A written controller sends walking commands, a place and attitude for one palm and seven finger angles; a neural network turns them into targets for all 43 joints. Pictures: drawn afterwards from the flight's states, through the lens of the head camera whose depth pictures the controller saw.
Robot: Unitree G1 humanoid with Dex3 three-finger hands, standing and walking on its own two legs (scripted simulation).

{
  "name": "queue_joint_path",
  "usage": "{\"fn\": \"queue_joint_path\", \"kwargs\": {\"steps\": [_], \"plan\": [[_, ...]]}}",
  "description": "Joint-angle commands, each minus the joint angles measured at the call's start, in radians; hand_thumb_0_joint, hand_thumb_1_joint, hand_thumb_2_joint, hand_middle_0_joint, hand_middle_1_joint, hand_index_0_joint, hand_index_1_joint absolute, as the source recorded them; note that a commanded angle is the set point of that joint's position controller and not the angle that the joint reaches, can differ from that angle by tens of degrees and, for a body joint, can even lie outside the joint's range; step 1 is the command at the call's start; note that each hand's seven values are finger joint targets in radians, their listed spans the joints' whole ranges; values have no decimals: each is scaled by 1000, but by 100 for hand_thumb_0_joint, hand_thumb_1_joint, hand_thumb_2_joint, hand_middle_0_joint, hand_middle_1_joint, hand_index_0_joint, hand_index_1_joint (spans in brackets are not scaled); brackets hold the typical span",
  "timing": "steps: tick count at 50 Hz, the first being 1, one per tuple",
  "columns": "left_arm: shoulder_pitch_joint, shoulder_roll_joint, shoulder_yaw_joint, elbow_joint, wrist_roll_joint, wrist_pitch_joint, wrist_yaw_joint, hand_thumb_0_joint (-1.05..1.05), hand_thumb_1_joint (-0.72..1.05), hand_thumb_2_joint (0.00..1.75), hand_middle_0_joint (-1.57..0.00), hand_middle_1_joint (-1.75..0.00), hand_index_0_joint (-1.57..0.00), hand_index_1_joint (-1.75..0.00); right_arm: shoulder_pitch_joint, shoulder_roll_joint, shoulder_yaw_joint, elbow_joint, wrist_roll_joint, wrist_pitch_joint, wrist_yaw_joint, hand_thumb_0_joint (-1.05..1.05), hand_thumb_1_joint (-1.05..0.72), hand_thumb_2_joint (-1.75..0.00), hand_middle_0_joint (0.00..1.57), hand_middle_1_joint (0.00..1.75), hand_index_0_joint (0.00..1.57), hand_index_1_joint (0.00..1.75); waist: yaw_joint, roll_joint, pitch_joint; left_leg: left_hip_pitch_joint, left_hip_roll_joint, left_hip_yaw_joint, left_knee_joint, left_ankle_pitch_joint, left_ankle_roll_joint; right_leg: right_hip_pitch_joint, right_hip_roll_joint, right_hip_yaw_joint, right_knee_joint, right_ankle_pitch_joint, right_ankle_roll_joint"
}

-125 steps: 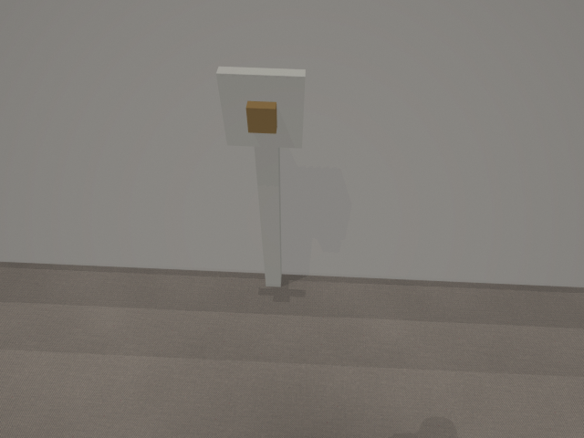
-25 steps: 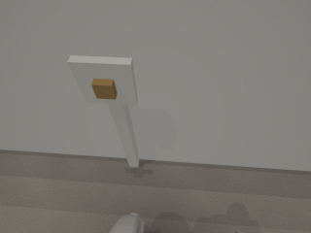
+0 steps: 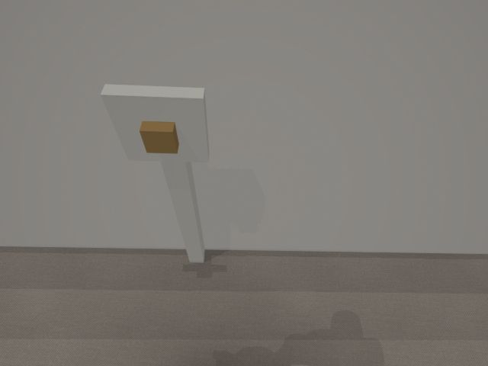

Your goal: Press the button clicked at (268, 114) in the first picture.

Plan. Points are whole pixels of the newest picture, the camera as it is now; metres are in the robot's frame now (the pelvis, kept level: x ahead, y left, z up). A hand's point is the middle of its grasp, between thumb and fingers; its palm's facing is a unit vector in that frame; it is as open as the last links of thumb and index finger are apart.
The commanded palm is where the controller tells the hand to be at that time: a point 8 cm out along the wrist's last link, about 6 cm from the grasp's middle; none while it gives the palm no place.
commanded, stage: come to a stop and stand still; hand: left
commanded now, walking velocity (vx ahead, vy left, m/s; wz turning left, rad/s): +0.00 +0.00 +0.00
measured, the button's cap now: (160, 136) +0.51 +0.19 +0.03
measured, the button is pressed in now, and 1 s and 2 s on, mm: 0 0 0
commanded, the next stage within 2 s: look again from close up in 0.54 s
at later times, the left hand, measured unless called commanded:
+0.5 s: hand out of the picture -0.01 +0.11 -0.18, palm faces +0.05 -0.98 -0.21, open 7.3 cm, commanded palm none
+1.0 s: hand out of the picture +0.00 +0.17 -0.19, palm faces +0.03 -0.98 -0.20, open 7.4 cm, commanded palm none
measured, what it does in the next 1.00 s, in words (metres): steps on the spot: right foot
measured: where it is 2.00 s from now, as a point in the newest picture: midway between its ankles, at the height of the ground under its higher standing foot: outside the picture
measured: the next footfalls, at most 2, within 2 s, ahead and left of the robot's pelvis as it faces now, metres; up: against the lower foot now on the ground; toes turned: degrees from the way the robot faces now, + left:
right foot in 0.10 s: -0.01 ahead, -0.15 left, +0.00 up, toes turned -2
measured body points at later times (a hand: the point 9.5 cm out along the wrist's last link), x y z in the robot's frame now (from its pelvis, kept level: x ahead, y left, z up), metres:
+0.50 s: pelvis -0.02 -0.06 +0.00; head +0.00 -0.07 +0.44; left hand -0.01 +0.16 -0.16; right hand -0.06 -0.27 -0.17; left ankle +0.02 +0.11 -0.74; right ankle -0.05 -0.15 -0.74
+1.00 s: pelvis +0.00 -0.01 -0.01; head +0.01 +0.00 +0.44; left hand +0.00 +0.22 -0.17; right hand +0.05 -0.24 -0.16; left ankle +0.00 +0.09 -0.74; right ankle -0.05 -0.15 -0.74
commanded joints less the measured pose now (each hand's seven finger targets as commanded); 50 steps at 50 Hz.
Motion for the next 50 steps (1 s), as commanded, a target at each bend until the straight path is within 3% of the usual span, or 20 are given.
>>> {"fn": "queue_joint_path", "kwargs": {"steps": [1, 3, 4, 5, 6, 7, 8, 11, 16, 21, 31, 32, 33, 35, 36, 39, 41, 42, 45, 50], "plan": [[64, 10, -14, -26, -8, -26, -11, 0, 90, 90, -20, -30, -20, -30, 104, -178, -41, -8, 4, -12, 2, 0, -90, -90, 20, 30, 20, 30, -9, 201, -140, 123, 202, -218, -118, 267, 119, 100, 17, -50, -301, 63, -14], [124, 40, -10, 2, -6, -36, -5, 0, 90, 90, -20, -30, -20, -30, 100, -156, -39, 0, 17, -11, 8, 0, -90, -90, 20, 30, 20, 30, 23, 116, -147, 27, 129, -157, -62, 125, 53, 257, 0, -44, -506, 256, -22], [135, 91, -6, 8, -2, -45, 2, 0, 90, 90, -20, -30, -20, -30, 97, -107, -29, -5, 27, -9, 14, 0, -90, -90, 20, 30, 20, 30, 27, -20, -143, -50, 68, -95, 13, -26, 3, 302, -121, 86, -572, 273, -56], [107, 137, -6, 12, -2, -51, 8, 0, 90, 90, -20, -30, -20, -30, 76, -54, -10, -16, 28, -5, 23, 0, -90, -90, 20, 30, 20, 30, 15, -167, -96, -67, 3, -33, 32, -159, -34, 211, -238, 174, -619, 269, -107], [64, 143, -16, 8, -4, -53, 9, 0, 90, 90, -20, -30, -20, -30, 72, -55, -3, -9, 19, 0, 28, 0, -90, -90, 20, 30, 20, 30, 6, -152, -73, -19, -1, -30, 64, -194, -36, 125, -266, 167, -628, 236, -140], [21, 127, -24, 5, -2, -54, 8, 0, 90, 90, -20, -30, -20, -30, 95, -51, -5, 11, 15, 1, 33, 0, -90, -90, 20, 30, 20, 30, -11, -127, -62, 21, -5, -31, 82, -152, -34, 79, -223, 109, -609, 203, -138], [13, 103, -25, 10, -6, -60, 11, 0, 90, 90, -20, -30, -20, -30, 109, -49, -3, 34, 10, 6, 30, 0, -90, -90, 20, 30, 20, 30, -8, -212, -35, 22, 6, -33, 83, -114, -33, 69, -178, 94, -602, 231, -127], [33, 59, -39, 38, -19, -66, 12, 0, 90, 90, -20, -30, -20, -30, 172, -55, 4, 91, 15, -8, 24, 0, -90, -90, 20, 30, 20, 30, -18, -116, -13, 85, 24, -56, 2, 121, -27, 93, -121, 26, -536, 376, -92], [63, 44, -35, 62, -19, -53, 13, 0, 90, 90, -20, -30, -20, -30, 179, -36, 7, 126, 13, 0, 20, 0, -90, -90, 20, 30, 20, 30, -6, -9, 75, 80, 35, -54, -29, 59, -37, 29, -97, 51, -610, 106, -77], [89, 30, -34, 73, -20, -56, 12, 0, 90, 90, -20, -30, -20, -30, 198, -25, 6, 132, 13, 0, 17, 0, -90, -90, 20, 30, 20, 30, -8, -23, 47, 91, 35, -51, -27, 51, -34, 52, -95, 55, -623, 96, -82], [165, -7, -40, 114, -20, -66, 14, 0, 90, 90, -20, -30, -20, -30, 180, -22, 8, 126, 21, -17, 3, 0, -90, -90, 20, 30, 20, 30, 2, 10, -6, 123, 51, -65, -48, 142, -25, 128, -79, 13, -562, 316, -71], [293, 9, -46, 134, -4, -101, 56, 0, 90, 90, -20, -30, -20, -30, 2, -46, 16, 35, 30, -40, 17, 0, -90, -90, 20, 30, 20, 30, 85, -51, -14, -8, 25, -13, 231, 43, -44, 142, -168, 166, -547, 966, 9], [241, 51, -41, 83, 2, -116, 51, 0, 90, 90, -20, -30, -20, -30, 80, 7, 17, -9, 27, -31, 26, 0, -90, -90, 20, 30, 20, 30, -7, -39, -86, -70, -5, -65, 253, -154, -15, 228, -221, 143, -476, 1042, -44], [182, 42, -38, 63, 4, -113, 42, 0, 90, 90, -20, -30, -20, -30, 105, 16, 17, -2, 26, -27, 30, 0, -90, -90, 20, 30, 20, 30, -13, 18, -133, -17, -3, -23, 179, -144, -12, 213, -187, 80, -452, 827, -118], [180, 36, -45, 51, 3, -112, 39, 0, 90, 90, -20, -30, -20, -30, 135, 14, 20, 3, 27, -31, 32, 0, -90, -90, 20, 30, 20, 30, -22, -27, -149, 36, -18, -24, 109, -56, -15, 201, -147, 60, -428, 710, -111], [215, -38, -59, 46, -6, -89, 40, 0, 90, 90, -20, -30, -20, -30, 168, -65, 14, 5, 24, -48, 22, 0, -90, -90, 20, 30, 20, 30, -6, -23, -124, 79, 75, -113, 57, 222, 31, 117, -44, 12, -387, 360, -64], [217, -39, -60, 49, -2, -74, 38, 0, 90, 90, -20, -30, -20, -30, 144, -78, 17, 1, 21, -49, 19, 0, -90, -90, 20, 30, 20, 30, 8, 105, -66, 40, 89, -147, 14, 243, 49, 109, -26, -14, -372, 219, -55], [227, -36, -61, 50, -2, -70, 36, 0, 90, 90, -20, -30, -20, -30, 120, -78, 18, -5, 21, -46, 17, 0, -90, -90, 20, 30, 20, 30, 20, 116, -29, 16, 83, -151, -2, 206, 55, 100, -23, -8, -385, 192, -55], [220, -22, -65, 48, 0, -66, 29, 0, 90, 90, -20, -30, -20, -30, 104, -81, 20, -21, 21, -43, 20, 0, -90, -90, 20, 30, 20, 30, 19, 22, 2, -6, 59, -149, -28, 85, 51, 96, -31, 6, -403, 207, -55], [203, 2, -66, 30, -1, -60, 24, 0, 90, 90, -20, -30, -20, -30, 93, -106, 20, -23, 19, -46, 22, 0, -90, -90, 20, 30, 20, 30, 24, 65, -33, 21, 61, -155, -69, 72, 55, 115, -36, -9, -394, 207, -45]]}}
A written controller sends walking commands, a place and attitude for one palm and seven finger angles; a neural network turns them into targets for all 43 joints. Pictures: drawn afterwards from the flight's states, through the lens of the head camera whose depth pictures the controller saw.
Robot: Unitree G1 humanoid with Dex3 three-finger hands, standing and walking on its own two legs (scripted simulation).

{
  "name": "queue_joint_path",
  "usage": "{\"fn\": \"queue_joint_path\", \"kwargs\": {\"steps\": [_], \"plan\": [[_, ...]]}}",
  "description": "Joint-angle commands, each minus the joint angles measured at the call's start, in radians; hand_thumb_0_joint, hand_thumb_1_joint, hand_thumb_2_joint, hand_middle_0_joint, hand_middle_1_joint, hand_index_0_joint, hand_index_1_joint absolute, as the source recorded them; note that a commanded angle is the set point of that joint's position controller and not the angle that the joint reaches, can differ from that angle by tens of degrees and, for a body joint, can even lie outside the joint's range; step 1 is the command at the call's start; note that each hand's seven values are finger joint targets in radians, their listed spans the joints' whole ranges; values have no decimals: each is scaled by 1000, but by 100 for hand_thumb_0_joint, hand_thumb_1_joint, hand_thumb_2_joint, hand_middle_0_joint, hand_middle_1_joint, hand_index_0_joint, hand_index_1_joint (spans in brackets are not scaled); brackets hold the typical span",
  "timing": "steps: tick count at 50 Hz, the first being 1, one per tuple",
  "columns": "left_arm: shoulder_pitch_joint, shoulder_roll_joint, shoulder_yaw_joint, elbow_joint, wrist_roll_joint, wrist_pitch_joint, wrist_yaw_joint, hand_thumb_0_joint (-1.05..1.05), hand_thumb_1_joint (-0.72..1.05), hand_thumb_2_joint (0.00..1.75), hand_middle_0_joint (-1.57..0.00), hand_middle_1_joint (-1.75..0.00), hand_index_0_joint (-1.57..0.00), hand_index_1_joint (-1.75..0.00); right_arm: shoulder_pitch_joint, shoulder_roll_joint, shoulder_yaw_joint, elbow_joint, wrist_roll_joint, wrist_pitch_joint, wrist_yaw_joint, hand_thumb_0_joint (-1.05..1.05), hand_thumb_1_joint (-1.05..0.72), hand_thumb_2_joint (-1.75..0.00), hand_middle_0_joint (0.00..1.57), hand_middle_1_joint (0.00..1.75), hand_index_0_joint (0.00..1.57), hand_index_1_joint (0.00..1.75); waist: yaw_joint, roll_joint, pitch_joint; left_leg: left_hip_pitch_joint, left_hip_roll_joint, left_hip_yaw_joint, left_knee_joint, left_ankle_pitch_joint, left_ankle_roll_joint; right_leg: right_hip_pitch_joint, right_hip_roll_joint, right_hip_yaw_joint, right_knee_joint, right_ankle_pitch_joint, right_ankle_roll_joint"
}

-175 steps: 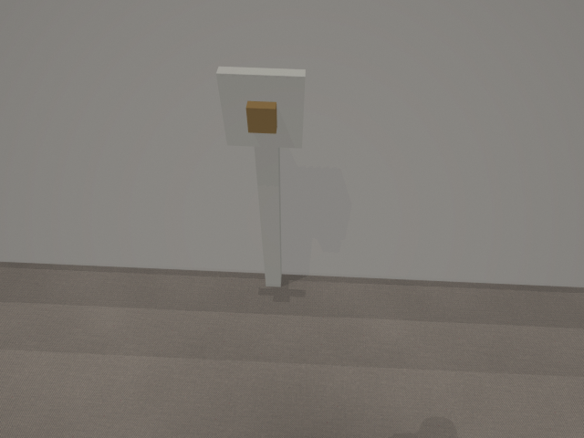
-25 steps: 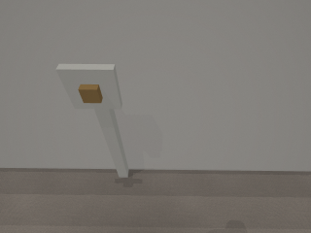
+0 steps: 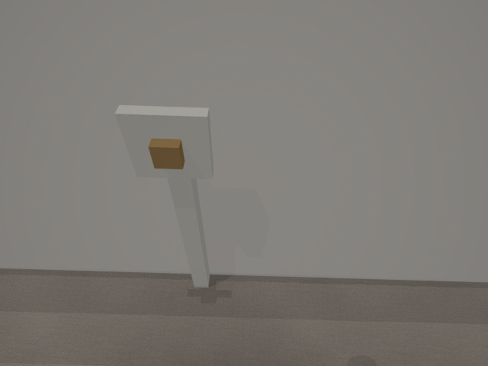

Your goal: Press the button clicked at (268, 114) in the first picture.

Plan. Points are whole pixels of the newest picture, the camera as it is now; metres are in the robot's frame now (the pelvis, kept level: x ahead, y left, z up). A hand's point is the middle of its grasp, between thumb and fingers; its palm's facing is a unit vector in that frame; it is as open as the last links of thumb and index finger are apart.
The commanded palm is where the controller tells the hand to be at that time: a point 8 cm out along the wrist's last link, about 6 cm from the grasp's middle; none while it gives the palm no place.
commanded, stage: look again from close up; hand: left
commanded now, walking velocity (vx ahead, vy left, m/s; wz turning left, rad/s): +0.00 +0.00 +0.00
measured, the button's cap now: (167, 153) +0.51 +0.20 +0.05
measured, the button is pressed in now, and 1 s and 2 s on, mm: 0 0 0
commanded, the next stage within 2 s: raise the hand and make a fist in 0.14 s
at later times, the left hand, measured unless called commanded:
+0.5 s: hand (145, 304) +0.21 +0.17 +0.00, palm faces +0.18 -0.98 -0.09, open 6.6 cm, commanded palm +0.11 +0.23 -0.05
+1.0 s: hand (149, 342) +0.16 +0.16 -0.03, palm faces -0.02 -1.00 -0.01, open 3.3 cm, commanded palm +0.12 +0.23 -0.01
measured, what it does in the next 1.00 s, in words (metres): lowers itself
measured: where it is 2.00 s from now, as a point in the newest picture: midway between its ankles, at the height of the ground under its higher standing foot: outside the picture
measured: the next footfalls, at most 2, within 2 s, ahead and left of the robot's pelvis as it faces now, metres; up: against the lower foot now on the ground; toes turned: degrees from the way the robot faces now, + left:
none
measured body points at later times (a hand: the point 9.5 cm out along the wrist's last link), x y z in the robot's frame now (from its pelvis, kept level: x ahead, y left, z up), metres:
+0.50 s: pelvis -0.02 -0.02 -0.02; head +0.01 -0.03 +0.43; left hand +0.19 +0.23 +0.01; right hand +0.13 -0.27 -0.12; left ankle +0.00 +0.10 -0.73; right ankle -0.05 -0.14 -0.73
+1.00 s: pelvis -0.05 -0.05 -0.07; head +0.00 -0.06 +0.38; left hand +0.16 +0.21 -0.02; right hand +0.13 -0.27 -0.16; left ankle +0.00 +0.10 -0.73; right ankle -0.05 -0.15 -0.73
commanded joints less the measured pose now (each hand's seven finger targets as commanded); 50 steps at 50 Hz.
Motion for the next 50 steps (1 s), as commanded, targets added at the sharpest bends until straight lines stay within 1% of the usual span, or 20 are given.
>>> {"fn": "queue_joint_path", "kwargs": {"steps": [1, 11, 12, 13, 14, 15, 16, 17, 18, 19, 22, 23, 26, 28, 31, 35, 40, 45, 47, 50], "plan": [[75, 87, 10, -30, -1, -3, -5, 0, 90, 90, -20, -30, -20, -30, 55, -111, -14, -36, 1, -16, 3, 0, -90, -90, 20, 30, 20, 30, 3, 53, 50, 14, 120, -152, -191, 185, 32, -63, -11, 11, -57, 100, -51], [47, 120, 10, -30, -5, -5, -9, 0, 90, 90, -20, -30, -20, -30, 50, -121, -9, -16, 4, -16, 3, 0, -90, -90, 20, 30, 20, 30, 1, 7, 2, 74, 103, -110, -152, 315, 24, -29, -36, 22, -79, 197, -47], [91, 131, 8, -23, 3, -22, 29, 0, 90, 90, -20, -30, -20, -30, -15, -155, -15, -79, 16, -15, 9, 0, -90, -90, 20, 30, 20, 30, 21, -55, 73, 23, 120, -97, 20, 427, -5, -95, -76, 94, -137, 392, -41], [-662, 448, 254, -1605, -163, -228, 42, 0, 90, 90, -23, -33, -23, -33, 42, -278, -61, -385, 53, -164, -20, 0, -90, -90, 20, 30, 20, 30, -101, 127, -465, 309, 25, -86, -84, 549, -16, -54, 20, -52, -3, 499, -75], [-127, 329, 188, -1333, -84, -172, 66, 0, 90, 90, -25, -36, -25, -36, -43, -167, -11, -341, 45, -265, -57, 0, -90, -90, 20, 30, 20, 30, 7, 299, -417, 445, 77, -92, -125, 686, -20, -132, 52, -66, 103, 258, -78], [-93, 237, 142, -1220, -119, -125, 114, 0, 90, 90, -28, -39, -28, -39, -51, -166, -28, -257, 47, -278, -66, 0, -90, -90, 20, 30, 20, 30, -23, 231, -355, 298, 73, -88, -125, 604, -63, -153, 45, -79, 113, 121, -65], [201, -43, -23, -1016, -139, -33, 96, 0, 90, 90, -31, -42, -31, -42, -12, -122, -27, -252, 67, -273, -51, 0, -90, -90, 20, 30, 20, 30, -43, 168, -213, 235, 68, -98, -129, 515, -41, -228, 41, -83, 98, 80, -49], [14, 37, 51, -1172, -166, -60, 82, 0, 90, 90, -34, -45, -34, -45, -39, -163, -49, -328, 61, -278, -42, 0, -90, -90, 20, 30, 20, 30, -41, 112, -81, 111, 57, -110, -105, 402, -37, -241, 30, -84, 68, 101, -48], [12, 82, 99, -1154, -158, -109, 59, 0, 90, 90, -36, -48, -36, -48, -43, -184, -67, -347, 50, -281, -42, 0, -90, -90, 20, 30, 20, 30, -61, 57, -69, 43, 34, -92, -51, 262, -33, -274, 36, -94, 31, 112, -50], [90, 86, 136, -1052, -157, -161, 33, 0, 90, 90, -39, -51, -39, -51, -54, -183, -69, -366, 37, -281, -43, 0, -90, -90, 20, 30, 20, 30, -43, -31, -9, -62, 16, -89, -8, 179, -33, -312, 43, -110, 33, 102, -49], [401, 35, 216, -831, -199, -333, -113, 0, 90, 90, -47, -60, -47, -60, -99, -171, -95, -436, 23, -256, -15, 0, -90, -90, 20, 30, 20, 30, 41, -279, -62, -258, 7, -65, 140, 198, -42, -407, 67, -137, 199, 159, -51], [431, 32, 225, -835, -223, -406, -181, 0, 90, 90, -50, -63, -50, -63, -119, -173, -105, -458, 20, -252, -4, 0, -90, -90, 20, 30, 20, 30, 59, -292, -96, -312, 5, -51, 188, 196, -47, -428, 67, -129, 258, 185, -52], [381, 95, 286, -840, -295, -573, -376, 0, 90, 90, -58, -72, -58, -72, -150, -183, -113, -533, 35, -258, 27, 0, -90, -90, 20, 30, 20, 30, 70, -131, -196, -401, -17, -29, 306, 159, -53, -447, 43, -70, 361, 234, -60], [329, 175, 361, -932, -325, -592, -426, 0, 90, 90, -64, -78, -64, -78, -161, -182, -115, -592, 42, -260, 20, 0, -90, -90, 20, 30, 20, 30, 76, -26, -285, -429, -25, -4, 364, 124, -38, -452, 33, -23, 378, 199, -54], [118, 247, 403, -1195, -361, -612, -412, 0, 90, 90, -72, -87, -72, -87, -138, -170, -111, -630, 36, -265, 0, 0, -90, -90, 20, 30, 20, 30, 45, 93, -407, -431, -15, -10, 436, 73, -22, -493, 30, 55, 379, 78, -37], [-92, 246, 336, -1447, -366, -698, -372, 0, 90, 90, -83, -99, -83, -99, -89, -158, -87, -591, 24, -275, -37, 0, -90, -90, 20, 30, 20, 30, -55, 104, -383, -445, 13, -54, 528, 35, -2, -587, 38, 101, 372, 17, -32], [-69, 216, 233, -1256, -372, -610, -478, 0, 90, 90, -97, -114, -97, -114, -86, -186, -64, -558, 47, -295, -67, 0, -90, -90, 20, 30, 20, 30, -100, 50, -222, -541, 28, -82, 544, -79, 10, -670, 44, 125, 309, -160, -29], [135, 305, 393, -1114, -406, -311, -511, 0, 90, 90, -111, -129, -111, -129, -112, -178, -62, -625, 72, -259, -73, 0, -90, -90, 20, 30, 20, 30, 26, -5, -340, -507, 5, -84, 449, -3, 6, -440, 10, 142, 255, -64, -4], [178, 304, 446, -1202, -420, -269, -455, 0, 90, 90, -116, -135, -116, -135, -114, -153, -64, -648, 67, -241, -69, 0, -90, -90, 20, 30, 20, 30, 54, -26, -388, -467, 6, -79, 419, 46, 0, -384, -1, 120, 265, 39, 11], [190, 242, 447, -1256, -416, -313, -346, 0, 90, 90, -124, -144, -124, -144, -116, -123, -66, -635, 52, -234, -60, 0, -90, -90, 20, 30, 20, 30, 56, -71, -326, -448, 11, -85, 380, 80, -9, -405, 24, 55, 294, 126, 1]]}}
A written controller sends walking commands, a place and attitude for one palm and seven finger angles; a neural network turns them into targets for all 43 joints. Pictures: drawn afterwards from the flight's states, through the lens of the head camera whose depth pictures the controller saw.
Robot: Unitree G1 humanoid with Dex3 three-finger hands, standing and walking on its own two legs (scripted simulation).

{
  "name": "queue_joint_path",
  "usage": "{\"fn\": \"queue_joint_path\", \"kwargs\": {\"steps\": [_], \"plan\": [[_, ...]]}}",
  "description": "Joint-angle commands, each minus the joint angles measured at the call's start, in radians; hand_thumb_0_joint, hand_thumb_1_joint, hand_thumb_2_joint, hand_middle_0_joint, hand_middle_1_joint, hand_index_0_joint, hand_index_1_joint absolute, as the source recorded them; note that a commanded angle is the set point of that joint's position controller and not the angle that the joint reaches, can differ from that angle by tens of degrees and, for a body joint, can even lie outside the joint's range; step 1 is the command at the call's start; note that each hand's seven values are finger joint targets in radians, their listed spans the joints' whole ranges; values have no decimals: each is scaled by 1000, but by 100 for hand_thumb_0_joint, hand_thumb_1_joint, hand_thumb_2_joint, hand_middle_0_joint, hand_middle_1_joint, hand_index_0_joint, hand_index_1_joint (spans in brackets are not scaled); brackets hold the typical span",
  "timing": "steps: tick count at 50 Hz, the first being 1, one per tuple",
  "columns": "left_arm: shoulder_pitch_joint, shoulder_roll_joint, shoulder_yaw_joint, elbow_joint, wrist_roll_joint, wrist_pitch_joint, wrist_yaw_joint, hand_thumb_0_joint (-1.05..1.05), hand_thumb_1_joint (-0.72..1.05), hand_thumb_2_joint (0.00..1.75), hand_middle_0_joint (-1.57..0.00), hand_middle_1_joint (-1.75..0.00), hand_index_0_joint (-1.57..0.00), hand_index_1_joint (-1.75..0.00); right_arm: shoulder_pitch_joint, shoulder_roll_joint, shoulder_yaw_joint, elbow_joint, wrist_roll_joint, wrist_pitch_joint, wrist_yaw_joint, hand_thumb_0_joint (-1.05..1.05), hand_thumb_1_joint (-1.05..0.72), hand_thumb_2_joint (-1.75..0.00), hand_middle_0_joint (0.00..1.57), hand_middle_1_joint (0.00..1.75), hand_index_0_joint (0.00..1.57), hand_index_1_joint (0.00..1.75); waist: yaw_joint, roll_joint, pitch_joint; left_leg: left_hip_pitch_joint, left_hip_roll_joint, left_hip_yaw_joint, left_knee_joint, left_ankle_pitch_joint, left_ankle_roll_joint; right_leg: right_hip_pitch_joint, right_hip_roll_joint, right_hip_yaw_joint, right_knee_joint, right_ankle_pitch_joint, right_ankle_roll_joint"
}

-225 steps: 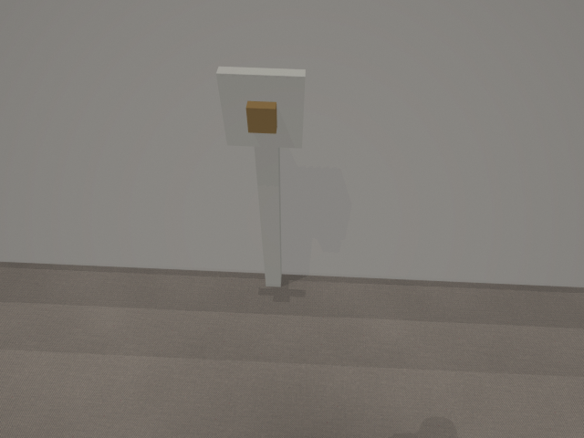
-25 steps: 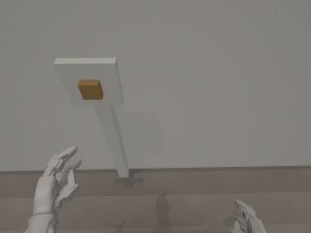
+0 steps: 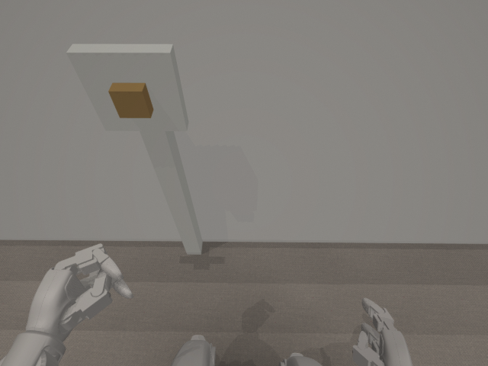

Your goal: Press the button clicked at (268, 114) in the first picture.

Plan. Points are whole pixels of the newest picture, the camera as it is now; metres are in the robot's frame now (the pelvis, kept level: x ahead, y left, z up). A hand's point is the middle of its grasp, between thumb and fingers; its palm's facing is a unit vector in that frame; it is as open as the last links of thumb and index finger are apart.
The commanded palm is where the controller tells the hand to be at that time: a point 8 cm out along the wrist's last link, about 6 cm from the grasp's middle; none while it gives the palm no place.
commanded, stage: raise the hand and make a fist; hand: left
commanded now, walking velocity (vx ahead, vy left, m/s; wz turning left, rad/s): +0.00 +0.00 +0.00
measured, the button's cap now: (132, 99) +0.56 +0.24 +0.12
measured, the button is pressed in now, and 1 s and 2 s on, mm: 0 0 0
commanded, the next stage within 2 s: aim a knuckle at the button in 1.24 s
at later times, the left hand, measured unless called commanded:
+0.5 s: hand (65, 276) +0.23 +0.25 +0.09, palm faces +0.08 -1.00 -0.05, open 3.1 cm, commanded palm +0.20 +0.30 +0.09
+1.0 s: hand (73, 255) +0.25 +0.24 +0.11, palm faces +0.03 -1.00 -0.05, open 3.1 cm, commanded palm +0.22 +0.29 +0.11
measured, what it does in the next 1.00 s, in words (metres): stands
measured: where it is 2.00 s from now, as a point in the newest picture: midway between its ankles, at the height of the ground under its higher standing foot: outside the picture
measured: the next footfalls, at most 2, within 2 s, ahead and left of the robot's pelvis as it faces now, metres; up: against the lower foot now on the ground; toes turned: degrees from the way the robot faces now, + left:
none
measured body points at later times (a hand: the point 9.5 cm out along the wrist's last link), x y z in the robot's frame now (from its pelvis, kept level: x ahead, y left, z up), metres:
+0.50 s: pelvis +0.01 +0.04 +0.02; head +0.05 +0.06 +0.47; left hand +0.22 +0.30 +0.09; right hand +0.21 -0.18 -0.04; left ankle +0.05 +0.15 -0.66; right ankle +0.00 -0.09 -0.66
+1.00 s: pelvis +0.02 +0.03 +0.03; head +0.05 +0.03 +0.48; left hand +0.24 +0.29 +0.11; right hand +0.18 -0.20 -0.04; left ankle +0.05 +0.15 -0.66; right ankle +0.00 -0.09 -0.66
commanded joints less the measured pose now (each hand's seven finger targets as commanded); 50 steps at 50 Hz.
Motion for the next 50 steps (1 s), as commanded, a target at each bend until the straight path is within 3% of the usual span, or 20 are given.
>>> {"fn": "queue_joint_path", "kwargs": {"steps": [1, 3, 5, 8, 11, 14, 15, 19, 25, 28, 30, 33, 39, 40, 41, 43, 44, 45, 48, 50], "plan": [[102, 113, 163, -258, -27, -108, 132, 0, 90, 90, -127, -147, -127, -147, -91, -123, -78, -180, -8, -56, -3, 0, -90, -90, 20, 30, 20, 30, 65, -102, -164, 157, -58, 11, -148, 217, 63, 154, -22, 123, -264, 318, 72], [88, 87, 114, -251, 7, -176, 159, 0, 90, 90, -130, -150, -130, -150, -69, -131, -82, -160, -18, -60, 8, 0, -90, -90, 20, 30, 20, 30, 37, -89, -130, 171, -58, 13, -153, 206, 64, 89, -8, 89, -243, 291, 63], [47, 66, 48, -242, 29, -226, 148, 0, 90, 90, -130, -150, -130, -150, -63, -148, -80, -152, -21, -68, 10, 0, -90, -90, 20, 30, 20, 30, 6, -86, -94, 164, -57, 11, -144, 171, 71, 35, -3, 84, -240, 218, 55], [24, 76, 10, -232, 33, -259, 93, 0, 90, 90, -130, -150, -130, -150, -40, -174, -78, -150, -13, -86, 6, 0, -90, -90, 20, 30, 20, 30, -9, -42, -124, 181, -58, 13, -148, 120, 76, 0, 0, 87, -255, 108, 42], [6, 116, 26, -296, 21, -250, 72, 0, 90, 90, -130, -150, -130, -150, -38, -188, -74, -160, -4, -102, -2, 0, -90, -90, 20, 30, 20, 30, 6, 11, -189, 245, -57, 8, -182, 117, 78, 31, 7, 69, -255, 111, 30], [13, 136, 55, -378, 19, -226, 110, 0, 90, 90, -130, -150, -130, -150, -47, -181, -69, -169, -1, -107, -6, 0, -90, -90, 20, 30, 20, 30, 27, 56, -232, 313, -55, -3, -226, 137, 74, 58, 14, 33, -240, 151, 24], [18, 145, 73, -386, 21, -214, 132, 0, 90, 90, -130, -150, -130, -150, -46, -178, -67, -167, -4, -102, -5, 0, -90, -90, 20, 30, 20, 30, 31, 46, -234, 317, -52, -13, -237, 145, 72, 72, 20, 21, -232, 162, 21], [66, 91, 45, -369, 36, -157, 193, 0, 90, 90, -130, -150, -130, -150, -57, -166, -60, -178, -4, -74, 6, 0, -90, -90, 20, 30, 20, 30, 29, 59, -164, 332, -47, -20, -272, 145, 62, 73, 21, -5, -243, 184, 22], [8, 70, -35, -329, 75, -63, 172, 0, 90, 90, -130, -150, -130, -150, -43, -182, -45, -210, -2, -40, 13, 0, -90, -90, 20, 30, 20, 30, -1, 33, -76, 331, -43, -33, -301, 127, 61, 75, 27, -10, -275, 195, 23], [-33, 111, 1, -390, 70, -68, 166, 0, 90, 90, -130, -150, -130, -150, -32, -184, -39, -221, -6, -42, 12, 0, -90, -90, 20, 30, 20, 30, 8, 50, -146, 387, -44, -31, -299, 196, 60, 108, 27, -7, -278, 239, 20], [-62, 138, 32, -401, 59, -77, 171, 0, 90, 90, -130, -150, -130, -150, -35, -181, -32, -217, -10, -41, 10, 0, -90, -90, 20, 30, 20, 30, 10, 40, -143, 390, -46, -33, -298, 206, 59, 124, 32, -5, -283, 249, 19], [-71, 129, 39, -419, 54, -97, 178, 0, 90, 90, -130, -150, -130, -150, -31, -175, -28, -212, -10, -41, 13, 0, -90, -90, 20, 30, 20, 30, 16, 73, -166, 427, -44, -31, -302, 257, 53, 135, 29, -7, -283, 278, 17], [-85, 112, 16, -333, 48, -49, 145, 0, 90, 90, -130, -150, -130, -150, -34, -188, -26, -200, 0, -37, 11, 0, -90, -90, 20, 30, 20, 30, 4, 44, -126, 412, -48, -24, -321, 217, 57, 152, 27, -4, -321, 270, 23], [-86, 121, 19, -318, 47, -36, 138, 0, 90, 90, -130, -150, -130, -150, -37, -190, -25, -201, 1, -37, 11, 0, -90, -90, 20, 30, 20, 30, 8, 26, -125, 406, -50, -23, -323, 220, 60, 173, 28, -1, -327, 276, 22], [-93, 124, 20, -327, 45, -24, 133, 0, 90, 90, -130, -150, -130, -150, -39, -191, -25, -204, 3, -37, 10, 0, -90, -90, 20, 30, 20, 30, 12, 54, -130, 416, -52, -17, -328, 223, 60, 175, 25, 2, -334, 282, 22], [-88, 135, 39, -321, 38, -11, 131, 0, 90, 90, -130, -150, -130, -150, -40, -190, -26, -205, 2, -38, 7, 0, -90, -90, 20, 30, 20, 30, 17, 24, -141, 422, -55, -13, -334, 238, 61, 199, 24, 1, -341, 300, 24], [-84, 136, 46, -335, 34, -13, 134, 0, 90, 90, -130, -150, -130, -150, -42, -189, -28, -206, 2, -40, 7, 0, -90, -90, 20, 30, 20, 30, 23, 27, -151, 426, -56, -9, -333, 252, 60, 207, 23, 1, -342, 313, 24], [-69, 143, 60, -304, 30, -12, 138, 0, 90, 90, -130, -150, -130, -150, -44, -187, -27, -204, 0, -37, 7, 0, -90, -90, 20, 30, 20, 30, 25, -15, -132, 413, -56, -11, -332, 258, 62, 217, 27, 2, -346, 323, 23], [-85, 137, 66, -333, 24, -44, 150, 0, 90, 90, -130, -150, -130, -150, -41, -185, -29, -201, -2, -38, 10, 0, -90, -90, 20, 30, 20, 30, 28, 22, -134, 424, -61, 3, -330, 274, 60, 215, 24, 8, -345, 345, 25], [-92, 139, 63, -311, 29, -61, 160, 0, 90, 90, -130, -150, -130, -150, -39, -185, -29, -196, -4, -36, 12, 0, -90, -90, 20, 30, 20, 30, 22, -14, -103, 408, -60, 3, -329, 250, 62, 207, 27, 10, -350, 322, 26]]}}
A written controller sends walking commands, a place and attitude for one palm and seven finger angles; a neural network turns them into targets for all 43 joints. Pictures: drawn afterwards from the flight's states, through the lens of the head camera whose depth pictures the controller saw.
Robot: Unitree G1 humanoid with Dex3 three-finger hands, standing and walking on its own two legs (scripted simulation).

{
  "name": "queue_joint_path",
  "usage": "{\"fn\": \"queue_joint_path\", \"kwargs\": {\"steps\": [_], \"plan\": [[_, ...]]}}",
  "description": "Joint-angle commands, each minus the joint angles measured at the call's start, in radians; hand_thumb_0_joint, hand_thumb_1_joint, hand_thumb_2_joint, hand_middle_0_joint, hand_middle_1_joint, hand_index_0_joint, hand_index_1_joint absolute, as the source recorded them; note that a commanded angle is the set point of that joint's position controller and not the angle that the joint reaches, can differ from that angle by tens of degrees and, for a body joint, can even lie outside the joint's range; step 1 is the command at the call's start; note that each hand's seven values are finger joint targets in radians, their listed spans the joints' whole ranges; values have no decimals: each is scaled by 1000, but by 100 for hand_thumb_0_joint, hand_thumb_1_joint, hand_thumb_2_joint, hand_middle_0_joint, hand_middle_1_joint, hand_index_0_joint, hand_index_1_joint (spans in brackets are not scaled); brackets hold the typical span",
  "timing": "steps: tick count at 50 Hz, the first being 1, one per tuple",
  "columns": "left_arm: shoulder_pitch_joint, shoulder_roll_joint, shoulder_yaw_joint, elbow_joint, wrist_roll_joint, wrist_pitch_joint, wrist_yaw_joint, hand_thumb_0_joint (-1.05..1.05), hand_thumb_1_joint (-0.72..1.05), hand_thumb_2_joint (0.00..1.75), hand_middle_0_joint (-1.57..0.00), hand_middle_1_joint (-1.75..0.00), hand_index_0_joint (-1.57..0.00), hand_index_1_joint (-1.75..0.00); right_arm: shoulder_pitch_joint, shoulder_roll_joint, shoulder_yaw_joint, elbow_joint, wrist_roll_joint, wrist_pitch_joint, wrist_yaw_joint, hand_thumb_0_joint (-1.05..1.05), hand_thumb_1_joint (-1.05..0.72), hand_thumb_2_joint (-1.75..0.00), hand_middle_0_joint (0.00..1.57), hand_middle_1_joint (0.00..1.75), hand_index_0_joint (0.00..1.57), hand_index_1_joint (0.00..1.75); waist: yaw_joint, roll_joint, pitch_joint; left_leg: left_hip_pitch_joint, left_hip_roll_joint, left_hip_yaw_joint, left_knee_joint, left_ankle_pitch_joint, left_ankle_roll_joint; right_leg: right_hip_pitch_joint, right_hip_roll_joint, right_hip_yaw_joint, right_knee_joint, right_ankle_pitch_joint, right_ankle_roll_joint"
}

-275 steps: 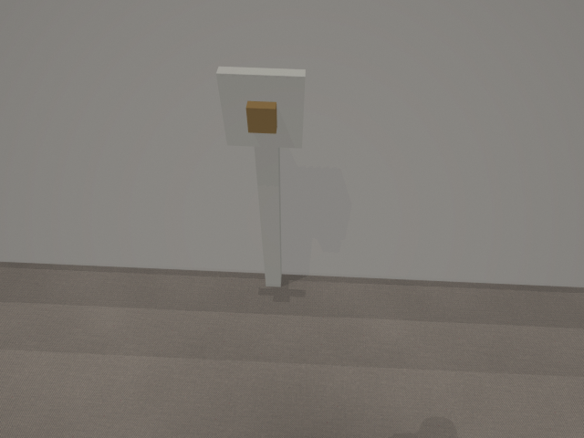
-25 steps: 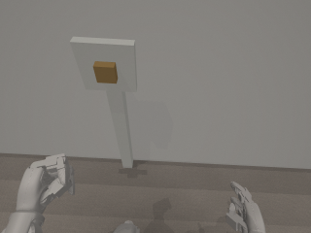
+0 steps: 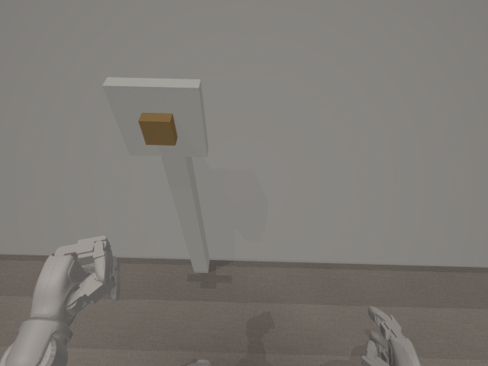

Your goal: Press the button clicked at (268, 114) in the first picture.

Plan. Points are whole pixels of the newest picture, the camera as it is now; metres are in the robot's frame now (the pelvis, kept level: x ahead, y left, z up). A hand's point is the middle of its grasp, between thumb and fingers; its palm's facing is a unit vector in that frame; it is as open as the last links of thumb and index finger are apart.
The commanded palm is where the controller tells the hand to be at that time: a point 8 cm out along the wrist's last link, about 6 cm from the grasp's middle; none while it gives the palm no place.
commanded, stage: raise the hand and make a fist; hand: left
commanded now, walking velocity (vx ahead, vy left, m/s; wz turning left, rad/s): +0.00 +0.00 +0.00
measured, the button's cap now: (159, 128) +0.54 +0.21 +0.08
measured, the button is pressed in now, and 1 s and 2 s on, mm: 0 0 0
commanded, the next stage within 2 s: aim a knuckle at the button in 0.24 s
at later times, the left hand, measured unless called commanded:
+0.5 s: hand (129, 273) +0.24 +0.18 +0.07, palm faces +0.05 -1.00 -0.06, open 3.1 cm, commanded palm +0.23 +0.24 +0.08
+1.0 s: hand (142, 226) +0.33 +0.19 +0.05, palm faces +0.04 -1.00 -0.01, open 3.1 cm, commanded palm +0.31 +0.24 +0.06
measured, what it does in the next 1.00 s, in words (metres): stands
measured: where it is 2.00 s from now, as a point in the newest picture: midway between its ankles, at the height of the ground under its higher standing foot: outside the picture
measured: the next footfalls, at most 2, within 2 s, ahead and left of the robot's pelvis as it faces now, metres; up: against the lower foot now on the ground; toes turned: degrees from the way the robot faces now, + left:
none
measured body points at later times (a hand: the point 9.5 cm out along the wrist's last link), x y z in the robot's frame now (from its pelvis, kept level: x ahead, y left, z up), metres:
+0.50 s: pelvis -0.01 -0.03 +0.00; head +0.03 -0.04 +0.45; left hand +0.23 +0.23 +0.08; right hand +0.17 -0.27 -0.09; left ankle +0.03 +0.11 -0.69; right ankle -0.03 -0.13 -0.69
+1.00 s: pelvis +0.00 -0.01 +0.00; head +0.06 -0.01 +0.44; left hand +0.32 +0.24 +0.05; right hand +0.14 -0.27 -0.10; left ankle +0.03 +0.11 -0.69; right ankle -0.03 -0.13 -0.69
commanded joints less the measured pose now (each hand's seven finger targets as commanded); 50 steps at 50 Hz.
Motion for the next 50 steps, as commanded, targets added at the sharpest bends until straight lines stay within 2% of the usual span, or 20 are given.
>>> {"fn": "queue_joint_path", "kwargs": {"steps": [1, 4, 5, 9, 15, 17, 20, 24, 28, 29, 30, 31, 37, 39, 40, 42, 45, 47, 49, 50], "plan": [[-90, 135, 87, -206, -20, -108, 13, 0, 90, 90, -130, -150, -130, -150, -84, -122, -56, -162, 2, -59, -5, 0, -90, -90, 20, 30, 20, 30, 13, -6, -126, 192, -31, -27, -144, 204, 16, -28, 48, -9, -119, 242, -20], [-90, 137, 83, -205, -13, -126, 12, 0, 90, 90, -130, -150, -130, -150, -77, -122, -58, -157, 1, -61, -3, 0, -90, -90, 20, 30, 20, 30, 13, 33, -143, 198, -34, -19, -138, 205, 17, -25, 42, -1, -121, 248, -20], [-78, 137, 77, -183, -10, -126, 10, 0, 90, 90, -130, -150, -130, -150, -78, -123, -59, -153, 2, -59, -3, 0, -90, -90, 20, 30, 20, 30, 8, -7, -129, 185, -33, -18, -131, 201, 20, -22, 45, 5, -126, 247, -18], [-88, 133, 71, -178, -17, -131, -6, 0, 90, 90, -130, -150, -130, -150, -85, -122, -60, -153, 6, -61, -7, 0, -90, -90, 20, 30, 20, 30, 5, 3, -128, 180, -38, -6, -126, 180, 22, -25, 37, 22, -144, 239, -10], [-109, 152, 91, -159, -29, -146, -8, 0, 90, 90, -130, -150, -130, -150, -92, -119, -56, -146, 7, -63, -15, 0, -90, -90, 20, 30, 20, 30, 7, -41, -110, 152, -41, -5, -118, 155, 25, -9, 28, 56, -172, 195, -4], [-110, 135, 79, -161, -26, -150, -9, 0, 90, 90, -130, -150, -130, -150, -96, -116, -56, -148, 8, -65, -16, 0, -90, -90, 20, 30, 20, 30, 9, -6, -114, 162, -42, -1, -120, 151, 24, -15, 25, 57, -171, 191, -4], [-230, 156, 82, -115, -22, -159, -6, 0, 90, 90, -130, -150, -130, -150, -83, -124, -52, -121, 5, -67, -21, 0, -90, -90, 20, 30, 20, 30, -20, -44, -85, 145, -40, -6, -103, 137, 27, -47, 27, 66, -175, 177, 2], [-368, 162, 73, -31, -16, -162, -22, 0, 90, 90, -130, -150, -130, -150, -83, -130, -52, -100, 8, -70, -28, 0, -90, -90, 20, 30, 20, 30, -32, -37, -109, 146, -41, -4, -96, 124, 28, -59, 19, 80, -176, 155, 3], [-447, 203, 108, 55, -21, -140, -37, 0, 90, 90, -130, -150, -130, -150, -79, -136, -52, -87, 7, -61, -33, 0, -90, -90, 20, 30, 20, 30, -17, -49, -166, 148, -41, -1, -94, 172, 28, -4, 13, 92, -166, 232, 5], [-440, 202, 116, 68, -22, -136, -41, 0, 90, 90, -130, -150, -130, -150, -81, -134, -55, -86, 6, -60, -32, 0, -90, -90, 20, 30, 20, 30, -5, -27, -195, 162, -42, 3, -96, 200, 28, 16, 11, 90, -157, 279, 5], [-421, 229, 144, 85, -25, -132, -42, 0, 90, 90, -130, -150, -130, -150, -73, -136, -56, -90, 5, -54, -30, 0, -90, -90, 20, 30, 20, 30, 7, -56, -217, 153, -41, 2, -95, 227, 28, 50, 12, 92, -148, 320, 6], [-413, 211, 136, 96, -24, -128, -45, 0, 90, 90, -130, -150, -130, -150, -78, -132, -56, -95, 5, -49, -28, 0, -90, -90, 20, 30, 20, 30, 14, -33, -228, 161, -42, 8, -100, 248, 27, 60, 9, 89, -140, 365, 6], [-449, 202, 144, 157, -17, -130, -28, 0, 90, 90, -130, -150, -130, -150, -55, -135, -65, -92, 3, -22, -12, 0, -90, -90, 20, 30, 20, 30, 14, -42, -225, 182, -41, 16, -109, 317, 22, 56, 20, 56, -112, 487, 4], [-479, 179, 118, 162, -9, -134, -23, 0, 90, 90, -130, -150, -130, -150, -48, -138, -68, -93, 3, -14, -7, 0, -90, -90, 20, 30, 20, 30, 2, -30, -216, 193, -40, 17, -108, 320, 22, 27, 25, 45, -108, 477, 0], [-500, 175, 113, 174, -8, -137, -23, 0, 90, 90, -130, -150, -130, -150, -43, -139, -71, -89, 2, -10, -6, 0, -90, -90, 20, 30, 20, 30, -6, -64, -208, 187, -38, 18, -101, 324, 25, 26, 26, 47, -108, 483, 2], [-542, 171, 99, 177, 4, -146, -20, 0, 90, 90, -130, -150, -130, -150, -38, -142, -73, -87, 3, -2, -5, 0, -90, -90, 20, 30, 20, 30, -11, -26, -215, 195, -38, 14, -104, 321, 23, 1, 28, 41, -100, 459, -4], [-615, 197, 112, 194, 13, -163, -6, 0, 90, 90, -130, -150, -130, -150, -27, -147, -76, -74, -2, 6, -7, 0, -90, -90, 20, 30, 20, 30, -22, -38, -229, 195, -32, 8, -94, 308, 24, -21, 33, 38, -92, 418, -7], [-714, 177, 81, 208, 25, -176, 2, 0, 90, 90, -130, -150, -130, -150, -26, -143, -73, -64, -1, 12, -8, 0, -90, -90, 20, 30, 20, 30, -37, -3, -236, 208, -32, 5, -95, 287, 22, -50, 32, 37, -90, 382, -10], [-792, 194, 86, 227, 38, -188, 13, 0, 90, 90, -130, -150, -130, -150, -17, -146, -75, -48, -4, 16, -11, 0, -90, -90, 20, 30, 20, 30, -41, 24, -262, 230, -26, -7, -92, 289, 18, -71, 34, 32, -78, 354, -16], [-806, 193, 79, 221, 43, -192, 20, 0, 90, 90, -130, -150, -130, -150, -12, -146, -75, -48, -6, 19, -11, 0, -90, -90, 20, 30, 20, 30, -41, 11, -281, 234, -23, -12, -88, 298, 20, -69, 37, 29, -72, 351, -18]]}}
